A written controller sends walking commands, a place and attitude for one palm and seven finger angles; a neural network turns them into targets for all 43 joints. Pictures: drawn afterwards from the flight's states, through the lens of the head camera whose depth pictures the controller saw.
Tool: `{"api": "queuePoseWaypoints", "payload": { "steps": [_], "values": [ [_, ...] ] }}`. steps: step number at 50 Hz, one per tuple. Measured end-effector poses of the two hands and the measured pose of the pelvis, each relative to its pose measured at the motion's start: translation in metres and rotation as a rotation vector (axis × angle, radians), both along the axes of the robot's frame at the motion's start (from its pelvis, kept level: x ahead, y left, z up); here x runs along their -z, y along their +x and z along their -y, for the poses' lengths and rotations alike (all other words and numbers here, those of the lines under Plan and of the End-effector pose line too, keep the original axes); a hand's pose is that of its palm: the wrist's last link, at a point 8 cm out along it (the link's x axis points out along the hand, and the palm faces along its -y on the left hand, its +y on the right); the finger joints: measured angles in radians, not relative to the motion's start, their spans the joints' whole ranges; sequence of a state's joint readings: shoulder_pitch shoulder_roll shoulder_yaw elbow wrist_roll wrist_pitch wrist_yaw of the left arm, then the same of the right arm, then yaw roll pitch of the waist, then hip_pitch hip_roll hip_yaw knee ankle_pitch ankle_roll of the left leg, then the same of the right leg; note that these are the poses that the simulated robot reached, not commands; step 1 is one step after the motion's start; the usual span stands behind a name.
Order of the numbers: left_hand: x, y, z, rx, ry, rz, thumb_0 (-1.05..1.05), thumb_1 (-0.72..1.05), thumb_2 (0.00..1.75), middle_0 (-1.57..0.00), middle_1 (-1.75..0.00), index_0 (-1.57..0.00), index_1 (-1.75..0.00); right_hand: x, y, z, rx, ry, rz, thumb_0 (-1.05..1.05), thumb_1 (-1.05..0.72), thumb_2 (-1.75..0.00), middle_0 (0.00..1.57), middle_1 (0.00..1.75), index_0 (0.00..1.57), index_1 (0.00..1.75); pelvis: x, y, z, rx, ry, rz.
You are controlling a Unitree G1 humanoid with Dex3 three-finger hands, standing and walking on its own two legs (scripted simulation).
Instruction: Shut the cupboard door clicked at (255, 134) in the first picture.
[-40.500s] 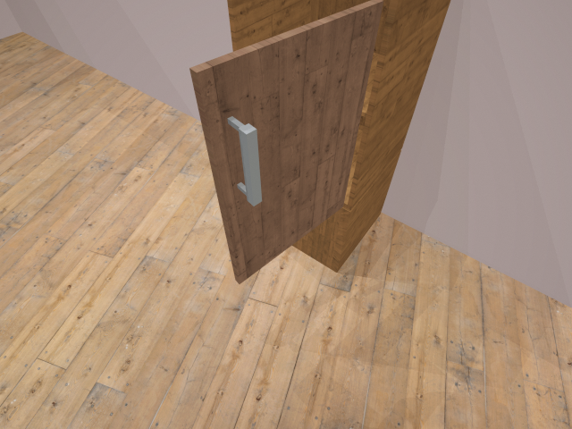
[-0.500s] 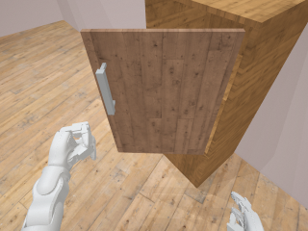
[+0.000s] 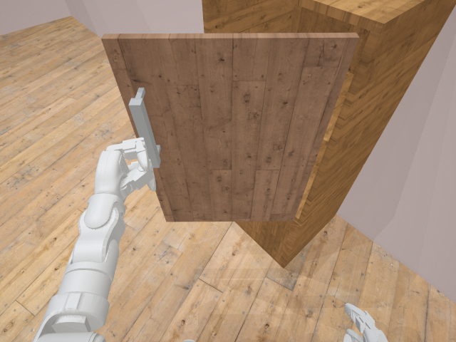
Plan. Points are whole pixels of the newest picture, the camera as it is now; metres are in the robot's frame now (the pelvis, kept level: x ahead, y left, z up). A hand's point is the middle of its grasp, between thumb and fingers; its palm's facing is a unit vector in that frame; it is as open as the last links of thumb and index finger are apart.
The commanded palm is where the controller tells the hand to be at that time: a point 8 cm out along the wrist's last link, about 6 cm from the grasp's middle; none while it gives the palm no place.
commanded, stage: bring the fist close to the handle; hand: left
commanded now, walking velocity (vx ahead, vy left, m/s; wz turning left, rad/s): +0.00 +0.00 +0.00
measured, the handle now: (148, 130) +0.49 +0.18 +0.10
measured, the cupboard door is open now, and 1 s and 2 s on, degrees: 48 46 31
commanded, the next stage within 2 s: push the door shut along its arc in 0.46 s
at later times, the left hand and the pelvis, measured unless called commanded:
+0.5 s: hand (156, 171) +0.38 +0.14 +0.10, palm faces +0.06 -1.00 -0.02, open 3.1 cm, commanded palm +0.35 +0.19 +0.10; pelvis +0.00 -0.01 +0.00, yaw -1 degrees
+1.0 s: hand (158, 148) +0.43 +0.15 +0.11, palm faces -0.05 -1.00 -0.02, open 3.1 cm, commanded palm +0.41 +0.20 +0.10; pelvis -0.01 +0.00 -0.01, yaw +0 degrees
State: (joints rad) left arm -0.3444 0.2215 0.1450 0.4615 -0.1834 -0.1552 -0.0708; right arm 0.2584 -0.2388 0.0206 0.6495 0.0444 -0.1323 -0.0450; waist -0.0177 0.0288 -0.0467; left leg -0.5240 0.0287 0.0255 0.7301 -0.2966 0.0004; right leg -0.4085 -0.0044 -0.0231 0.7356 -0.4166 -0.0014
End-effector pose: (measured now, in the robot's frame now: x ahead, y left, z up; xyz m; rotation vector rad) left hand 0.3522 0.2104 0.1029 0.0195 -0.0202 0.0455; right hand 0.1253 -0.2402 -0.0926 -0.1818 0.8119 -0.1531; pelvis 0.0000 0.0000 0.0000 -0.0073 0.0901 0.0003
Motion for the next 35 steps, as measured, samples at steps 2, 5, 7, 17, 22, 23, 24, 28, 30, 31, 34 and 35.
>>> {"api": "queuePoseWaypoints", "payload": {
  "steps": [2,5,7,17,22,23,24,28,30,31,34,35],
  "values": [
    [-0.001,0.006,0.004,0.006,-0.002,0.004,0.01,0.9,0.9,-1.3,-1.5,-1.3,-1.5,0.002,-0.004,0.001,0.006,0.001,-0.019,0.01,-0.9,-0.9,0.2,0.3,0.2,0.3,0.0,0.0,0.0,0.001,0.0,-0.004],
    [0.0,0.014,0.011,0.013,-0.009,-0.001,0.01,0.9,0.9,-1.3,-1.5,-1.3,-1.5,0.005,-0.011,0.003,0.017,0.003,-0.045,0.01,-0.9,-0.9,0.2,0.3,0.2,0.3,0.001,0.001,-0.001,0.003,0.0,-0.01],
    [0.001,0.017,0.014,0.013,-0.011,-0.006,0.01,0.9,0.9,-1.3,-1.5,-1.3,-1.5,0.007,-0.015,0.004,0.026,0.005,-0.06,0.01,-0.9,-0.9,0.2,0.3,0.2,0.3,0.001,0.001,-0.001,0.008,0.002,-0.013],
    [0.002,0.008,0.016,-0.008,0.001,0.015,0.01,0.9,0.9,-1.3,-1.5,-1.3,-1.5,0.009,-0.026,0.009,0.058,0.021,-0.086,0.01,-0.91,-0.9,0.2,0.3,0.2,0.3,0.0,0.003,0.002,0.022,0.007,-0.006],
    [0.0,0.001,0.014,-0.012,0.006,0.018,0.01,0.9,0.9,-1.3,-1.5,-1.3,-1.5,0.008,-0.022,0.011,0.05,0.017,-0.077,0.01,-0.91,-0.9,0.2,0.3,0.2,0.3,-0.001,0.001,0.005,0.014,0.005,0.002],
    [0.0,0.0,0.013,-0.012,0.005,0.017,0.01,0.9,0.9,-1.3,-1.5,-1.3,-1.5,0.007,-0.02,0.011,0.047,0.016,-0.074,0.01,-0.91,-0.9,0.2,0.3,0.2,0.3,-0.001,0.0,0.005,0.013,0.005,0.003],
    [0.0,0.0,0.013,-0.013,0.004,0.016,0.01,0.9,0.9,-1.3,-1.5,-1.3,-1.5,0.007,-0.019,0.012,0.045,0.015,-0.07,0.01,-0.91,-0.9,0.2,0.3,0.2,0.3,-0.001,-0.001,0.006,0.011,0.005,0.004],
    [-0.002,-0.001,0.013,-0.01,0.001,0.019,0.01,0.9,0.9,-1.3,-1.5,-1.3,-1.5,0.004,-0.012,0.013,0.036,0.01,-0.047,0.01,-0.91,-0.9,0.2,0.3,0.2,0.3,-0.001,-0.003,0.007,0.008,0.005,0.007],
    [-0.002,-0.001,0.013,-0.008,0.0,0.018,0.01,0.9,0.9,-1.3,-1.5,-1.3,-1.5,0.002,-0.009,0.013,0.032,0.008,-0.037,0.01,-0.91,-0.9,0.2,0.3,0.2,0.3,-0.001,-0.003,0.008,0.006,0.005,0.008],
    [-0.002,0.0,0.012,-0.005,0.001,0.016,0.01,0.9,0.9,-1.3,-1.5,-1.3,-1.5,0.002,-0.008,0.013,0.029,0.007,-0.034,0.01,-0.91,-0.9,0.2,0.3,0.2,0.3,-0.001,-0.004,0.008,0.005,0.005,0.008],
    [-0.001,0.005,0.011,0.007,0.008,0.001,0.01,0.9,0.9,-1.3,-1.5,-1.3,-1.5,0.001,-0.007,0.014,0.024,0.001,-0.032,0.01,-0.91,-0.9,0.2,0.3,0.2,0.3,0.0,-0.006,0.008,-0.001,0.003,0.007],
    [-0.001,0.008,0.011,0.012,0.009,-0.003,0.01,0.9,0.9,-1.3,-1.5,-1.3,-1.5,0.002,-0.007,0.014,0.024,-0.002,-0.034,0.01,-0.91,-0.9,0.2,0.3,0.2,0.3,0.0,-0.007,0.009,-0.002,0.003,0.006]
  ]
}}
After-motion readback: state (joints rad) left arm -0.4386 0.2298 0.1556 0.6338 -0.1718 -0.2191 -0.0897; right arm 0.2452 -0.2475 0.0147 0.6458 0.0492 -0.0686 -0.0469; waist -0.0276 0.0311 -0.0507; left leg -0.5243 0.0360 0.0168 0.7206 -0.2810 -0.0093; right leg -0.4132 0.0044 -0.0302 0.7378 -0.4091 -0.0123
